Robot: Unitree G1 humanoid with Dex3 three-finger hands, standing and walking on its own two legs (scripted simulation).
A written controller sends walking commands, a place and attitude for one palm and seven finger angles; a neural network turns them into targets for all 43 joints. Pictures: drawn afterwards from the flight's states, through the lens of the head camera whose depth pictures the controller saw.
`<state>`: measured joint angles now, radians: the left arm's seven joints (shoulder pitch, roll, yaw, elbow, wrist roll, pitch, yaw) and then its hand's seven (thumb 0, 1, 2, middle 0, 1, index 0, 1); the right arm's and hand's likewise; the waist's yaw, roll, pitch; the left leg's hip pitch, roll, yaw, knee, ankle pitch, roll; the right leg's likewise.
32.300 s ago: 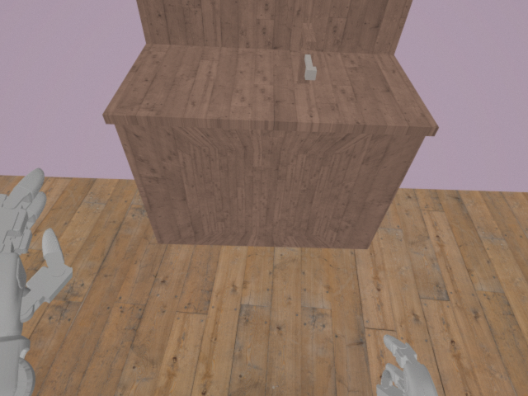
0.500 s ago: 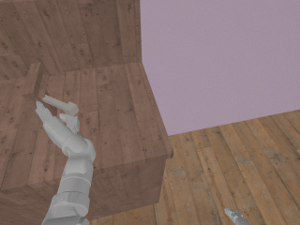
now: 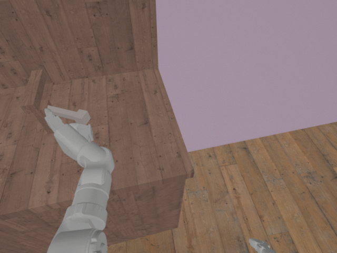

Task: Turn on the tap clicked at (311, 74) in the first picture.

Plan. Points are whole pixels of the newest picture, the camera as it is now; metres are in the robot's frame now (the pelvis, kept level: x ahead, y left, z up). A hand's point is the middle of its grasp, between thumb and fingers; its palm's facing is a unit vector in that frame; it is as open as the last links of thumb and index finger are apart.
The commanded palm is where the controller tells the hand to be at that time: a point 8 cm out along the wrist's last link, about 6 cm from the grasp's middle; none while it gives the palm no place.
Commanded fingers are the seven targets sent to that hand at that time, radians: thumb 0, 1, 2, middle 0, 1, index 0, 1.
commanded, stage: push the lever round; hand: left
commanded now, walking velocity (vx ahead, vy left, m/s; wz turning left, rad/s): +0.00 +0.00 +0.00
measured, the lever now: (82, 117) +0.42 +0.25 +0.09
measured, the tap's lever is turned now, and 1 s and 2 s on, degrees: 60 71 71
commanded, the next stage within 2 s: lift the hand up off the lever in 0.36 s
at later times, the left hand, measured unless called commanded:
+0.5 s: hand (93, 122) +0.41 +0.22 +0.08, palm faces +0.83 -0.54 -0.10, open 7.8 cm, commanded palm +0.36 +0.23 +0.08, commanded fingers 0.00 0.90 0.90 -0.15 -0.15 -0.15 -0.15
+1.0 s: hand (89, 118) +0.41 +0.22 +0.09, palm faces +0.82 -0.57 -0.07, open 7.8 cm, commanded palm +0.36 +0.24 +0.10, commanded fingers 0.00 0.90 0.90 -0.15 -0.15 -0.15 -0.15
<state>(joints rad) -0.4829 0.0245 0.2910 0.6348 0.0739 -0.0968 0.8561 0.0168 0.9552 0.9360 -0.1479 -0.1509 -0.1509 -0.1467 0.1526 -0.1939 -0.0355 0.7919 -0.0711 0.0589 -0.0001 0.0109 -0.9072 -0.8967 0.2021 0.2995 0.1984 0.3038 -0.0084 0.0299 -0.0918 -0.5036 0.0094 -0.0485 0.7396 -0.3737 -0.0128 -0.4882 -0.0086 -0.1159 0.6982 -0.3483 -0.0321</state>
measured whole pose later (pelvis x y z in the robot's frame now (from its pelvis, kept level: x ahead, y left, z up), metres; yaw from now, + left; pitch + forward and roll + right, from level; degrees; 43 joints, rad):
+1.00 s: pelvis +0.00 +0.00 +0.00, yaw -1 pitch +8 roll -1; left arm -0.55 0.06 0.36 0.70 0.08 -0.12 0.84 0.03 0.91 0.91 -0.15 -0.15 -0.15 -0.15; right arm 0.20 -0.21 -0.05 0.79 -0.08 0.05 0.01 0.01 -0.91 -0.90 0.20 0.30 0.20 0.30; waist -0.04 0.03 -0.09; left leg -0.48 0.02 -0.03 0.70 -0.35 -0.01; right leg -0.47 0.00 -0.10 0.66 -0.32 -0.03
